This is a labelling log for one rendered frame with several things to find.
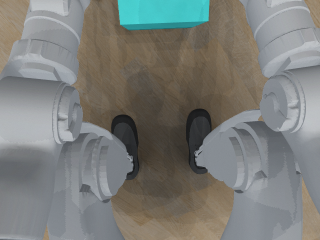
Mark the right robot thigh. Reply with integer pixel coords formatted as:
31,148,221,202
215,121,303,240

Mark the right robot upper arm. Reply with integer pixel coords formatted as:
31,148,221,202
259,65,320,215

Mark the robot right forearm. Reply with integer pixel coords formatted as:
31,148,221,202
239,0,320,78

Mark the left robot upper arm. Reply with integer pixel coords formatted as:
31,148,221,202
0,76,83,240

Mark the robot left forearm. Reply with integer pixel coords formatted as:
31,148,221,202
0,0,91,85

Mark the carton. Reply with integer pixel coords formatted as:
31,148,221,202
117,0,210,31

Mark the robot left shin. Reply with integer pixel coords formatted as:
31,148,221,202
80,121,134,188

